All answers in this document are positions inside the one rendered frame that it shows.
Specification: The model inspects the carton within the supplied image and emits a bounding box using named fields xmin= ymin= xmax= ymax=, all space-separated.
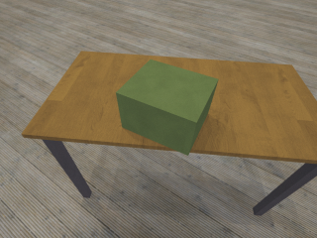
xmin=116 ymin=59 xmax=219 ymax=156

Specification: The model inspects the table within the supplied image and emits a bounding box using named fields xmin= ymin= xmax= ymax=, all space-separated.
xmin=21 ymin=51 xmax=317 ymax=216

